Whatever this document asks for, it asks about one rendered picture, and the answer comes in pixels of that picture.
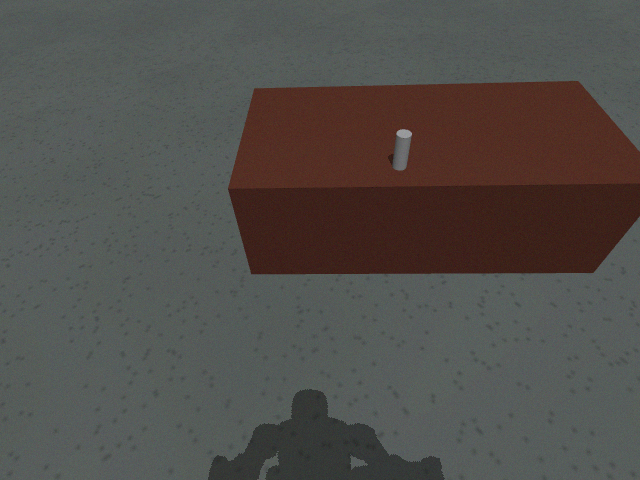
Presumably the can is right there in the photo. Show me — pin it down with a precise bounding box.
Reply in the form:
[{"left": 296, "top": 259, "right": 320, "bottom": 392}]
[{"left": 392, "top": 129, "right": 412, "bottom": 171}]

